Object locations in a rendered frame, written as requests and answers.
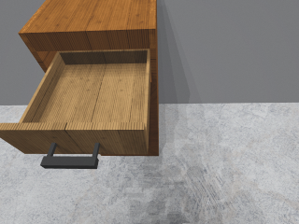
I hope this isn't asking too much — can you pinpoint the handle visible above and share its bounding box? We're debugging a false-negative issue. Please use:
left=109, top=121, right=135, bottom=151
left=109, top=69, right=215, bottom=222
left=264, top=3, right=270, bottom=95
left=40, top=143, right=100, bottom=169

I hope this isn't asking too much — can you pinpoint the drawer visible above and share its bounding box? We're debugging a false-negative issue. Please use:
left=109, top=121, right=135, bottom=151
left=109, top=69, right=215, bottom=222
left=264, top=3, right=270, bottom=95
left=0, top=49, right=151, bottom=155

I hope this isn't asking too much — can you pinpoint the cabinet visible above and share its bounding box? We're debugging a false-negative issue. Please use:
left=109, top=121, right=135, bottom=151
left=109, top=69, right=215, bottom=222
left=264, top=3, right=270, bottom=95
left=18, top=0, right=159, bottom=157

